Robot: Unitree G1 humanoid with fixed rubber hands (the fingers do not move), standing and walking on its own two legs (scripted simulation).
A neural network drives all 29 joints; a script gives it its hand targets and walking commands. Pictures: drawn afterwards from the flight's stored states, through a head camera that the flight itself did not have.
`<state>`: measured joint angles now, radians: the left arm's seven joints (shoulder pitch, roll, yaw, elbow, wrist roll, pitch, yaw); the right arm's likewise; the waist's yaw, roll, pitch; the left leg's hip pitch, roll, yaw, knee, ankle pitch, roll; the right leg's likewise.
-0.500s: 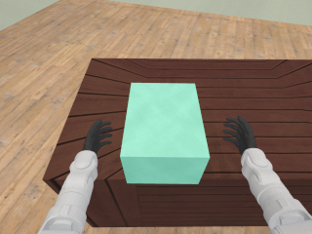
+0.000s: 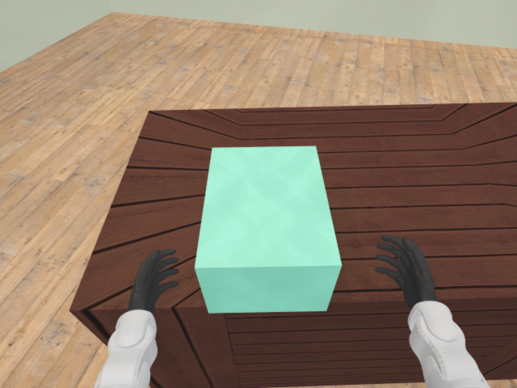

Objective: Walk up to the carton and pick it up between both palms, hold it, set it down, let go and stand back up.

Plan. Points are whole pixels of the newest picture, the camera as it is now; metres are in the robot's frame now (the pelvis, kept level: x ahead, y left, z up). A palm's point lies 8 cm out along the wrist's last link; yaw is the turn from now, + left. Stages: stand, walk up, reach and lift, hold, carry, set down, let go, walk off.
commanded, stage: set down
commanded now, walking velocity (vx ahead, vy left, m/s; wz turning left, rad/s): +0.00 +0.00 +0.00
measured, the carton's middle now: (265, 224) +0.44 +0.01 -0.04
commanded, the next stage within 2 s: let go in 1.34 s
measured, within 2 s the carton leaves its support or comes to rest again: neither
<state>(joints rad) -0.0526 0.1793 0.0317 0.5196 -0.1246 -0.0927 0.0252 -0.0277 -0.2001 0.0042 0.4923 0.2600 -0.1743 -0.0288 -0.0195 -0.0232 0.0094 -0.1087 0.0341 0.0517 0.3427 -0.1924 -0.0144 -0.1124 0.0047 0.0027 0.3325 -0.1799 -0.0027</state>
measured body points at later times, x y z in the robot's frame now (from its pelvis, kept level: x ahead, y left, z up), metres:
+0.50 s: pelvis +0.01 +0.00 +0.00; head -0.01 +0.01 +0.45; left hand +0.22 +0.22 -0.02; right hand +0.21 -0.22 -0.01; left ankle +0.00 +0.12 -0.75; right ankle +0.00 -0.12 -0.75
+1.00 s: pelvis +0.01 +0.01 +0.00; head +0.00 +0.02 +0.45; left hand +0.19 +0.23 -0.06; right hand +0.19 -0.22 -0.05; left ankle +0.00 +0.12 -0.75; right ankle +0.00 -0.12 -0.75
